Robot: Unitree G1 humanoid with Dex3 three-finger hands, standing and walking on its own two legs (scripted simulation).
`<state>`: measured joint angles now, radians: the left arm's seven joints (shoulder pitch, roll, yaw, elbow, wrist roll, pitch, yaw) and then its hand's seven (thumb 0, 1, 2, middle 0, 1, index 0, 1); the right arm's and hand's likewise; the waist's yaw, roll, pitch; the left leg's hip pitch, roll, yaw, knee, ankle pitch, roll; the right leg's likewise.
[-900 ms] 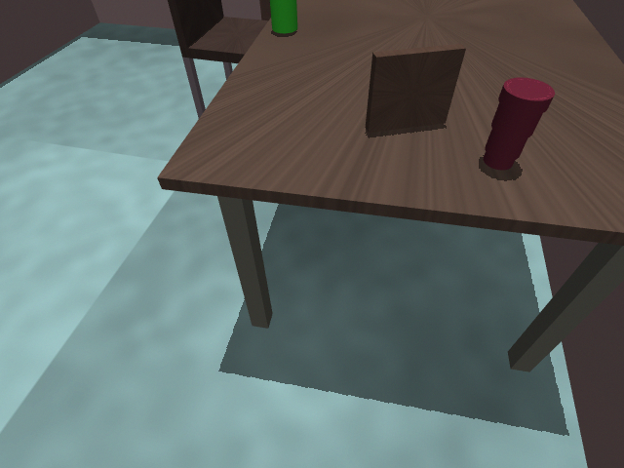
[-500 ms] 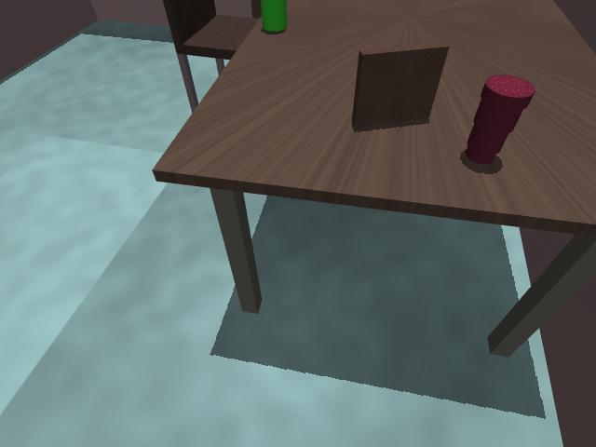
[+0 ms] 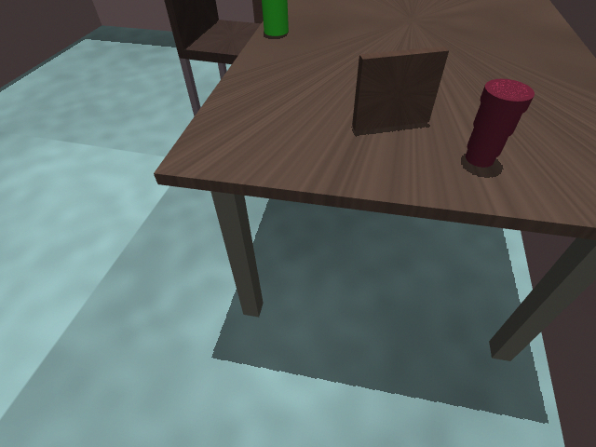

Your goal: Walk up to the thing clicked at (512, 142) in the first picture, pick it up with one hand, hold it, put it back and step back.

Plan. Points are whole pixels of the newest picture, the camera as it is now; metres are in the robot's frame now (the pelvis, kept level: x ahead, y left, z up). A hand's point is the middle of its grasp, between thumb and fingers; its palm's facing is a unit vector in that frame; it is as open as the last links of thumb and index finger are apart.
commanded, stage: stand
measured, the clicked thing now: (493, 127) +0.71 -0.35 +0.05
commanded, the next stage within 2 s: walk up in 0.22 s
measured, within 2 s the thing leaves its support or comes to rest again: neither
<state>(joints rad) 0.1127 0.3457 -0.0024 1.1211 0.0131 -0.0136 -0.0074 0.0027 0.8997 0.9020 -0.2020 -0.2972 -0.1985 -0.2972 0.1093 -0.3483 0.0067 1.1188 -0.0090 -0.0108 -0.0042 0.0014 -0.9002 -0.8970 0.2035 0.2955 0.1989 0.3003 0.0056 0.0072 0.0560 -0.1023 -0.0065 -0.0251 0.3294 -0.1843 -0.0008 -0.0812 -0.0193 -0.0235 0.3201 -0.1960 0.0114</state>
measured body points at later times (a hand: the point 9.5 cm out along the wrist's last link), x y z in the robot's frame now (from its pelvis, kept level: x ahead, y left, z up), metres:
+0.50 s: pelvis -0.03 +0.05 -0.02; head +0.04 +0.06 +0.42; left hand +0.10 +0.36 -0.15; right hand +0.05 -0.29 -0.12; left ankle -0.01 +0.17 -0.75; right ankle -0.01 -0.12 -0.74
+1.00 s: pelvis -0.05 +0.04 -0.02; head -0.01 +0.01 +0.42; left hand +0.16 +0.29 -0.13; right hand -0.11 -0.29 -0.14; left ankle -0.02 +0.17 -0.71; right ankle -0.08 -0.07 -0.75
